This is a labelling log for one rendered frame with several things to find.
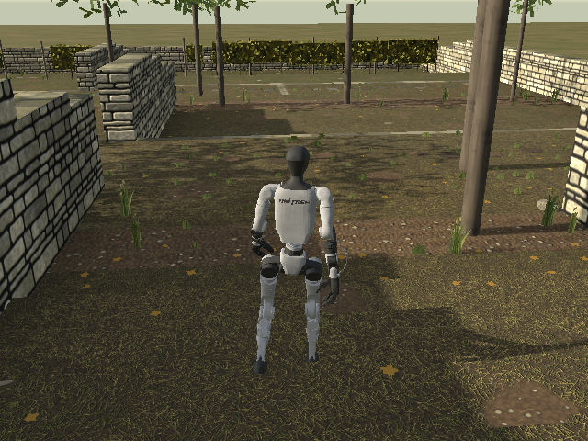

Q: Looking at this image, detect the right robot hand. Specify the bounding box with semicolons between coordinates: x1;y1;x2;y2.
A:
316;277;339;306

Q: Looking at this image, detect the robot right forearm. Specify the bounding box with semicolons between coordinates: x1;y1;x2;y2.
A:
323;226;340;278

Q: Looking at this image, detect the robot right upper arm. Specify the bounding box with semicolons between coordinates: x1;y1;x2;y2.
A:
315;186;334;240

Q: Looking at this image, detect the left robot hand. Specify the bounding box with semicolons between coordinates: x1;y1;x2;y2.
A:
252;239;274;257

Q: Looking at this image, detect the robot left forearm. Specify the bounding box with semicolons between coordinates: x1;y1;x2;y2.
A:
251;220;263;246

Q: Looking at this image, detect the robot left upper arm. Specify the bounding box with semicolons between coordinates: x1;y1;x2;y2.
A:
252;184;278;232

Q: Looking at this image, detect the humanoid robot torso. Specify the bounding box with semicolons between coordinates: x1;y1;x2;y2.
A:
274;180;318;276

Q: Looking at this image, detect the robot left foot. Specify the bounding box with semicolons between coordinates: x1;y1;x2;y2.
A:
253;357;267;374

